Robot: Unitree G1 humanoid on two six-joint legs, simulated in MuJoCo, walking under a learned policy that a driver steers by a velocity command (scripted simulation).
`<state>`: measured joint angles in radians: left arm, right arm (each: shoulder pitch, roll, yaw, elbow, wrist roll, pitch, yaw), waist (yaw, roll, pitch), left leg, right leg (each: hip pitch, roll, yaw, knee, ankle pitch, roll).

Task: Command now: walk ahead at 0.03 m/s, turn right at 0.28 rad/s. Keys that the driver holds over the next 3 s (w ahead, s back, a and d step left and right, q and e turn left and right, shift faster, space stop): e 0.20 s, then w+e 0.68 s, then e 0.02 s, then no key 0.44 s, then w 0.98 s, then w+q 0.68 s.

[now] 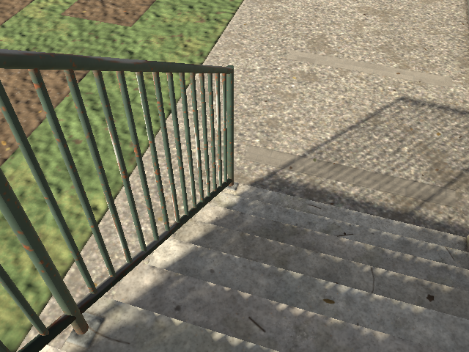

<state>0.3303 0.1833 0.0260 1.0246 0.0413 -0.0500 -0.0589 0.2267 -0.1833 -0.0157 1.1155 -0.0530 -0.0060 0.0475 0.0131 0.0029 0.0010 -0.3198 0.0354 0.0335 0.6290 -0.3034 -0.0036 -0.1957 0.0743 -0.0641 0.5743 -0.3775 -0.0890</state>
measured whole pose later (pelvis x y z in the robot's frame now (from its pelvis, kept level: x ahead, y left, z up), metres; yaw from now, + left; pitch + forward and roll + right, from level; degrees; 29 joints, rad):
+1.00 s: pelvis +0.20 -0.10 -0.19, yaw -31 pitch +2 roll +2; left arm 0.35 0.22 -0.02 0.82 0.07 -0.04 -0.13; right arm 0.42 -0.23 0.00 0.99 -0.11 -0.11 0.02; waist 0.01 -0.04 -0.05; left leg -0.26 -0.04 0.14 0.58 -0.36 0.07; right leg -1.03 -0.06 0.05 1.56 0.00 -0.07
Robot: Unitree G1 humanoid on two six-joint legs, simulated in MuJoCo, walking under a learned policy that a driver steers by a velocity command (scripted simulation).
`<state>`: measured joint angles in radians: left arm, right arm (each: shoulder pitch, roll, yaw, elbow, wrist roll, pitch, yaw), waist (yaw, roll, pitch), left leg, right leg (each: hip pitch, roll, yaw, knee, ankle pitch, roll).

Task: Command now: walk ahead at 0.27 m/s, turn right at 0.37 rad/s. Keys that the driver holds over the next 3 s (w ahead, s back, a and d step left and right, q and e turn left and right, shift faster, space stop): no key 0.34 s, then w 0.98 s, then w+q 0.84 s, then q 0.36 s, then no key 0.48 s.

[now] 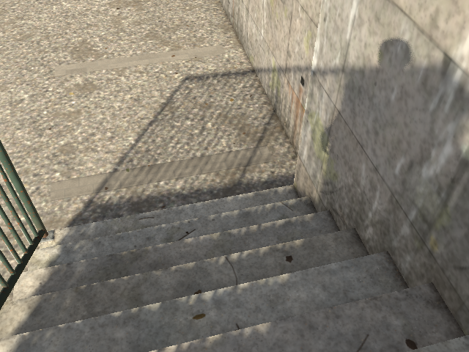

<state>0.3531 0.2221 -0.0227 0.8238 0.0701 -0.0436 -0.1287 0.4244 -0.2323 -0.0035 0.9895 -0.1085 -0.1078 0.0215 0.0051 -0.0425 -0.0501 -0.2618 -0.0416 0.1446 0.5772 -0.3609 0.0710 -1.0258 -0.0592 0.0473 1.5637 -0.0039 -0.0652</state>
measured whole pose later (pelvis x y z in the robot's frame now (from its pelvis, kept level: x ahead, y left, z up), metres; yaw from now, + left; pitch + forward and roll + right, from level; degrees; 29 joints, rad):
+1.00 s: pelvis +0.23 -0.04 -0.09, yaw -2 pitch +0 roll -4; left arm 0.45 0.22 0.05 1.06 0.02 -0.08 0.08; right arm 0.07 -0.33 -0.08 0.84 -0.02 0.02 0.01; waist 0.05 0.05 0.03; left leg -0.57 -0.02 0.00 0.90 0.16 -0.04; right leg -0.46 0.06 -0.08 1.22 -0.76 -0.05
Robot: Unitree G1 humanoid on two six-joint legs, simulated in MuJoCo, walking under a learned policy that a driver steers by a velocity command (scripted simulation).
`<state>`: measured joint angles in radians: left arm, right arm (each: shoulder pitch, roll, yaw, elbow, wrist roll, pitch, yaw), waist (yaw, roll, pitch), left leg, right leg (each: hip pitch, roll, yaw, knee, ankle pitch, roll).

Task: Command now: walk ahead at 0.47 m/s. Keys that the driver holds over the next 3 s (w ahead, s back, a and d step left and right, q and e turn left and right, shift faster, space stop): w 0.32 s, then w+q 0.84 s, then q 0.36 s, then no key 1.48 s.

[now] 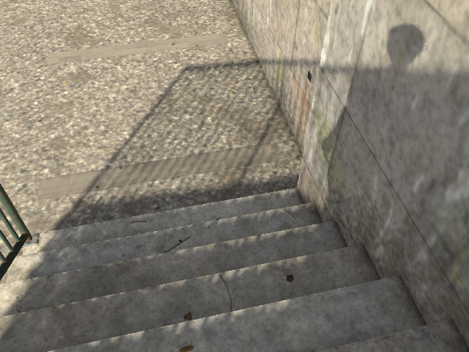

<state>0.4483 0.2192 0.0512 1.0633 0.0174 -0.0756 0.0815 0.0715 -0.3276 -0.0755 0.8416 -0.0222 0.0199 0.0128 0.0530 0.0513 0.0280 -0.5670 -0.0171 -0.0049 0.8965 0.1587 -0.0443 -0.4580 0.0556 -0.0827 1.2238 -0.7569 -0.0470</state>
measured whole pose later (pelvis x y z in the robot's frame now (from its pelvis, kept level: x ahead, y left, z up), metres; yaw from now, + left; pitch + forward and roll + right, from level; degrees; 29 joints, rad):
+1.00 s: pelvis +0.47 -0.04 -0.31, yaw +17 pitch +1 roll -4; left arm 0.58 0.15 -0.05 1.12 0.13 -0.13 0.01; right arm 0.19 -0.24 0.01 0.95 -0.10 -0.08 0.11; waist 0.05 0.06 -0.03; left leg -0.78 0.11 -0.08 0.79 0.50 0.09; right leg -0.17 0.03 -0.25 0.77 -0.61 -0.04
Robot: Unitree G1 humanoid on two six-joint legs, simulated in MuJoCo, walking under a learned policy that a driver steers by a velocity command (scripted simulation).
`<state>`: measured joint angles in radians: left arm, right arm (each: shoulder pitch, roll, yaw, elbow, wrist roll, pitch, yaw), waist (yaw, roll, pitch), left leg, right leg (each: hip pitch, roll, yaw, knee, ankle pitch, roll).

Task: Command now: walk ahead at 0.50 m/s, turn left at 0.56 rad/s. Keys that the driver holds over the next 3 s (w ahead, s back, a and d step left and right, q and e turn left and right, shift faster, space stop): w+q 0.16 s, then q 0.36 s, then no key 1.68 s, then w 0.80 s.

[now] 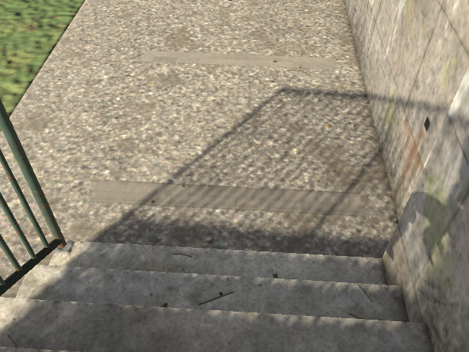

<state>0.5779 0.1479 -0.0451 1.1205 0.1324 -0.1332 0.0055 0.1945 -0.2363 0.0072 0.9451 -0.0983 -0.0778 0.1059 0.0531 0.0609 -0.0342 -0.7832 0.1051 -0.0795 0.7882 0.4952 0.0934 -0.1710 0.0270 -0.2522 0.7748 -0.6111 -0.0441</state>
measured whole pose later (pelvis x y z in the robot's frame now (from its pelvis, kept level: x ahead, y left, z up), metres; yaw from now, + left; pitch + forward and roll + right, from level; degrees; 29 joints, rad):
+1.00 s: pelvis +0.40 -0.05 -0.33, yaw +27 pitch +1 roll +0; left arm 0.36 0.24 -0.08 0.88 0.08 -0.08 -0.09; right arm 0.34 -0.21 0.08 0.71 0.02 -0.04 0.07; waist 0.04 0.01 -0.03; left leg -1.01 0.04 -0.18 2.02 -0.33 -0.19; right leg -0.35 0.03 -0.15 0.56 -0.24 -0.10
